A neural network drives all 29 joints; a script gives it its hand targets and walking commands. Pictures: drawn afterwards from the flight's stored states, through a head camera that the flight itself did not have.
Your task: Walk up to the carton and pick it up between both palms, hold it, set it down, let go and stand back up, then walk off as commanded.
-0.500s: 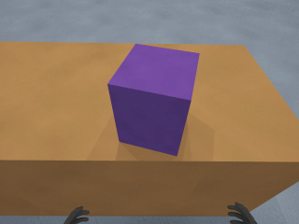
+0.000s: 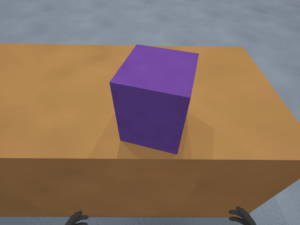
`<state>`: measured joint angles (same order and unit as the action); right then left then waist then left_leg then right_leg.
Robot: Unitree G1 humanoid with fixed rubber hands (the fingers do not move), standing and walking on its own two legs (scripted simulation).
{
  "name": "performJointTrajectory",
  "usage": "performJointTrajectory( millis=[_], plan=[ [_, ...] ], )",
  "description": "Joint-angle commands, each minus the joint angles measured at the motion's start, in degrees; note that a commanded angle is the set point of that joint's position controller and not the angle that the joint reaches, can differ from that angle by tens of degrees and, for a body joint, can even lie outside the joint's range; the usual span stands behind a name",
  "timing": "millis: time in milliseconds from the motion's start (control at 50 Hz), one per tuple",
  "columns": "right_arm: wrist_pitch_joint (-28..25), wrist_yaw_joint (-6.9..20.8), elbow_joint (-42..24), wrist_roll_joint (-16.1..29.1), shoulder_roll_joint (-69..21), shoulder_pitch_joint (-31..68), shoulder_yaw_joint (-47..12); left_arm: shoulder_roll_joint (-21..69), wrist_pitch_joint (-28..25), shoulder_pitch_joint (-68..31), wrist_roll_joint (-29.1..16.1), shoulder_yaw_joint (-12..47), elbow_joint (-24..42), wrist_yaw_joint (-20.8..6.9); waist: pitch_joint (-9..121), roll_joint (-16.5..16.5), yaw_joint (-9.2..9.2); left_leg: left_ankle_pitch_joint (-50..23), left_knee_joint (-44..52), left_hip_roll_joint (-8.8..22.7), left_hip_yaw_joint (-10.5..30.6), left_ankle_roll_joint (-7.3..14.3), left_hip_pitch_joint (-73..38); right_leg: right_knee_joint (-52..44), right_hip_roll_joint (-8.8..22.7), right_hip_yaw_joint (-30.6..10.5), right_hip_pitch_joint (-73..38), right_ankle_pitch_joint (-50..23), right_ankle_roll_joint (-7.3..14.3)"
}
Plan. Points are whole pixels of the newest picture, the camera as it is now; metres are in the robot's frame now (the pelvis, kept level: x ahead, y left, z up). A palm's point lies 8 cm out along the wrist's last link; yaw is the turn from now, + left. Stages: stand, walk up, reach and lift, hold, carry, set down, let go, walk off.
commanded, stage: stand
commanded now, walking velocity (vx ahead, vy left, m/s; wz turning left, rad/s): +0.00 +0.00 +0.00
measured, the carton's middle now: (157, 99) +0.49 +0.01 +0.07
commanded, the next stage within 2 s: none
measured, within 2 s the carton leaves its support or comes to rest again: neither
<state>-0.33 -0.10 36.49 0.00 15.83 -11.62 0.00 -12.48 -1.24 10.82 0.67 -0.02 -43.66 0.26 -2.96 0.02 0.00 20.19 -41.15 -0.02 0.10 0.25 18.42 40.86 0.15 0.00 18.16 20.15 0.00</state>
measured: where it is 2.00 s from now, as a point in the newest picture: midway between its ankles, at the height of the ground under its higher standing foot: outside the picture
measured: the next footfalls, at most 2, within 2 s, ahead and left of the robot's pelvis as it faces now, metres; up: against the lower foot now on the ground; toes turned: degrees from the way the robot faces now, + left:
none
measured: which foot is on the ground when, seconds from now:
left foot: down 0.00-1.00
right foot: down 0.00-1.00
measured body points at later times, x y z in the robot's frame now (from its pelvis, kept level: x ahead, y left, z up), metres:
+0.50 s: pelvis -0.01 +0.00 +0.00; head +0.00 +0.00 +0.45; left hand +0.11 +0.24 -0.12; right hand +0.14 -0.26 -0.10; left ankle +0.02 +0.12 -0.72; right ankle +0.02 -0.12 -0.72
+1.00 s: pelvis -0.01 +0.00 +0.00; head +0.00 +0.00 +0.45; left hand +0.11 +0.24 -0.12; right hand +0.13 -0.26 -0.10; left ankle +0.02 +0.12 -0.72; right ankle +0.02 -0.12 -0.72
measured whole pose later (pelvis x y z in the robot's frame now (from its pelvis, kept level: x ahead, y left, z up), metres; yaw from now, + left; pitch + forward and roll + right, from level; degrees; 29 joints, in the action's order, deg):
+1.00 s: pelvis -0.01 +0.00 +0.00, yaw +0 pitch -3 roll +0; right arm -0.4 0.1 40.4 0.0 16.0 -11.6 0.0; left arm -12.7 -1.3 9.9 0.7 0.0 -47.7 0.2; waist -4.1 0.0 0.0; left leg 19.4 -41.1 0.0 0.1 0.3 18.4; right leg 40.9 0.2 0.0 18.2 19.4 0.0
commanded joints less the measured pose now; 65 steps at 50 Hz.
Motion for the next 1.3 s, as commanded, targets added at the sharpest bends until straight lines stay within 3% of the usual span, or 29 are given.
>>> performJointTrajectory(
  millis=[0,80,140,160,200,260,300,340,360,440,460,500,540,580,640,660,680,700,760,820,860,900,920,980,1020,1060,1100,1200,1280],
  plan=[
    [-3.71,-0.34,1.17,-0.91,13.63,1.69,4.75,-17.19,-2.73,-4.42,0.59,-5.89,2.13,-0.11,4.56,1.18,-0.42,-9.44,9.24,5.67,6.62,4.42,-1.24,-10.18,5.91,-7.25,-1.17,-7.05,4.57],
    [-3.71,-0.46,1.39,-0.89,13.45,1.78,4.85,-17.36,-2.65,-4.9,0.37,-5.91,1.88,-0.04,4.89,3.19,-0.5,-9.74,9.8,6.1,6.86,4.78,-1.29,-10.06,5.81,-6.96,-1.48,-8.52,4.57],
    [-3.8,-0.55,1.94,-1.15,14.86,2.61,4.91,-16.71,-2.64,-4.55,0.37,-5.62,1.52,-0.21,4.96,-0.93,-0.17,-8.98,10.58,6.42,7.13,4.58,-1.55,-9.73,5.3,-6.5,-1.73,-8.42,4.17],
    [-3.89,-0.55,2.04,-0.87,14.92,1.8,5.18,-16.54,-2.68,-4.35,0.47,-5.76,1.2,-0.25,4.04,1.1,-0.22,-8.38,11.0,6.44,7.9,4.75,-0.96,-10.17,5.2,-6.84,-1.54,-7.81,4.32],
    [-3.96,-0.36,2.07,-0.92,15.25,2.63,5.03,-16.14,-2.5,-4.82,0.25,-5.25,0.95,-0.4,3.39,1.61,0.2,-6.97,10.83,6.65,7.63,4.72,-0.17,-10.23,4.78,-6.33,-1.44,-6.74,4.22],
    [-3.7,-0.13,2.73,-0.98,14.53,2.1,5.02,-17.13,-2.53,-4.76,0.23,-5.42,0.84,-0.17,4.08,1.43,-0.67,-7.24,10.24,5.75,6.69,4.47,-2.05,-11.23,5.42,-7.62,0.03,-5.8,4.53],
    [-3.67,-0.11,2.7,-0.98,14.7,2.6,5.0,-17.33,-2.65,-4.85,0.51,-5.48,0.73,-0.29,3.81,0.91,0.35,-6.5,10.94,5.91,7.09,4.55,-0.78,-11.48,5.47,-7.44,-1.43,-5.88,4.4],
    [-3.86,-0.02,2.74,-1.2,13.97,2.98,4.74,-17.01,-2.39,-4.96,0.25,-5.46,0.18,-0.19,2.52,2.44,0.27,-4.64,11.25,5.94,7.28,4.63,-0.22,-11.44,5.27,-7.53,0.07,-2.97,4.37],
    [-3.74,-0.19,2.45,-1.18,14.31,3.24,4.9,-16.9,-2.44,-5.2,0.52,-5.48,0.49,-0.22,3.44,1.27,-0.1,-4.63,10.97,5.73,7.14,4.51,-1.3,-11.64,5.44,-7.86,0.55,-2.87,4.32],
    [-3.7,-0.15,3.25,-0.92,14.5,2.56,4.7,-16.99,-2.29,-4.48,0.27,-5.38,-0.33,-0.1,3.65,1.64,-0.19,-5.9,11.64,5.99,7.26,4.59,-1.29,-11.46,5.18,-7.46,-0.64,-4.12,4.22],
    [-3.85,-0.08,3.53,-1.23,14.16,2.57,4.57,-16.97,-2.22,-4.46,0.17,-5.47,-0.61,-0.08,3.44,0.2,0.12,-5.76,12.53,6.57,8.16,4.95,-0.08,-10.47,4.83,-6.94,-2.12,-4.6,3.95],
    [-4.16,-0.29,4.18,-1.23,14.95,2.26,4.71,-17.41,-2.1,-5.18,0.24,-5.53,-0.83,-0.13,3.0,2.48,0.24,-6.99,12.13,6.34,7.65,4.71,-0.52,-10.76,5.18,-6.79,-1.87,-6.73,4.02],
    [-4.0,-0.22,3.88,-0.98,14.92,2.97,4.77,-16.88,-2.28,-4.19,-0.01,-5.54,-1.14,-0.2,4.34,1.24,0.97,-8.87,11.9,6.37,7.44,4.73,-1.16,-9.72,4.82,-6.6,-2.07,-7.1,4.15],
    [-3.71,-0.38,4.09,-0.8,13.84,3.2,4.48,-17.11,-2.47,-4.81,0.15,-5.55,-1.04,-0.15,4.95,0.75,0.39,-9.62,11.34,6.04,7.22,4.58,-0.82,-10.13,5.2,-7.2,-2.74,-8.2,4.24],
    [-3.7,-0.41,4.44,-0.86,13.98,3.09,4.55,-16.99,-2.35,-5.0,0.17,-5.41,-1.26,-0.14,3.64,2.75,0.41,-8.34,11.01,6.12,7.14,4.61,-1.51,-10.7,5.28,-7.42,-0.65,-6.62,4.16],
    [-3.55,-0.42,4.12,-0.72,13.46,1.78,4.4,-17.06,-2.27,-5.03,0.26,-5.21,-1.24,-0.13,3.63,2.2,-0.59,-9.08,10.67,5.92,6.98,4.36,-2.0,-11.27,5.55,-7.72,-0.48,-6.45,4.34],
    [-3.51,-0.68,4.86,-0.91,14.78,2.95,4.64,-16.22,-2.31,-5.82,0.15,-5.17,-1.1,-0.33,3.42,0.86,0.15,-8.75,10.77,6.16,7.12,4.54,-1.74,-11.22,5.26,-7.37,-0.52,-7.2,4.1],
    [-3.4,-0.62,4.67,-1.01,15.19,2.36,4.88,-16.42,-2.29,-4.78,0.2,-5.08,-1.21,-0.2,4.75,2.43,0.39,-7.92,11.52,6.46,7.47,4.61,-1.66,-10.82,5.0,-6.67,-2.09,-7.38,3.9],
    [-3.54,-0.5,5.08,-0.72,15.01,1.9,4.57,-16.53,-2.43,-4.27,0.03,-5.02,-1.56,-0.26,3.55,2.79,0.03,-7.01,10.48,5.75,6.61,4.5,-1.08,-12.42,5.7,-8.1,-1.17,-5.47,4.29],
    [-3.7,-0.12,4.74,-0.68,13.71,2.31,4.26,-17.78,-2.37,-5.16,0.24,-5.71,-1.32,-0.04,4.43,1.01,0.28,-7.99,12.03,5.71,7.14,4.34,-1.47,-11.08,5.51,-7.22,-2.2,-5.89,3.98],
    [-3.86,-0.27,5.18,-0.62,14.88,2.69,4.68,-16.86,-2.22,-4.32,0.06,-5.55,-1.78,-0.2,4.98,1.42,0.79,-7.64,12.45,6.59,7.99,4.71,-1.14,-10.69,5.39,-7.2,-3.05,-6.31,4.2],
    [-3.81,-0.26,5.4,-0.8,14.39,2.46,4.43,-17.22,-2.14,-5.61,0.19,-5.28,-2.06,-0.21,2.6,1.8,-0.27,-6.81,12.11,6.18,7.37,4.21,-0.91,-12.25,5.84,-8.25,-1.26,-4.89,4.32],
    [-3.84,-0.54,5.62,-1.03,15.04,2.7,4.43,-16.26,-2.25,-5.56,-0.01,-5.33,-1.77,-0.37,4.68,2.85,0.59,-6.28,12.16,6.64,8.08,4.6,-2.13,-12.22,5.46,-7.49,-1.92,-5.14,3.85],
    [-3.61,-0.31,5.94,-1.06,14.19,1.89,4.3,-17.7,-2.46,-5.52,0.09,-5.35,-2.19,-0.2,3.8,2.08,-0.38,-8.26,11.45,5.58,6.41,4.17,-2.54,-12.58,6.6,-8.87,-1.27,-6.47,4.38],
    [-3.8,-0.28,5.77,-0.85,13.81,2.22,4.15,-17.27,-2.31,-6.04,-0.01,-5.36,-1.94,-0.15,4.85,2.03,-0.03,-9.46,11.21,6.27,7.39,4.38,-3.12,-11.6,5.7,-7.49,-1.51,-7.84,3.84],
    [-3.46,-0.52,5.54,-0.41,14.43,3.31,4.5,-17.19,-2.07,-6.07,0.19,-5.14,-2.34,-0.23,3.05,1.5,-0.22,-8.19,11.66,6.5,7.53,4.45,-1.46,-12.48,5.51,-7.69,-0.97,-6.81,3.95],
    [-3.29,-0.51,6.36,-0.55,14.36,1.64,4.36,-17.84,-2.22,-5.38,0.06,-5.35,-2.74,-0.27,4.86,3.68,-0.44,-8.75,10.82,5.48,6.58,4.02,-2.36,-12.7,5.83,-7.98,-2.03,-6.31,4.02],
    [-3.46,-0.28,5.54,-1.14,14.6,3.88,4.35,-16.86,-1.92,-6.48,0.48,-5.06,-2.83,-0.13,2.78,2.25,0.18,-4.43,12.8,6.09,7.86,4.18,-0.71,-12.41,5.34,-7.38,-0.61,-1.93,3.86],
    [-3.75,-0.36,6.45,-0.93,14.81,3.49,4.38,-16.69,-2.24,-5.61,0.09,-5.23,-3.33,-0.35,3.76,2.41,0.55,-7.57,11.8,5.8,7.07,4.34,-1.44,-13.01,5.62,-7.84,-1.89,-5.74,4.06]
  ],
)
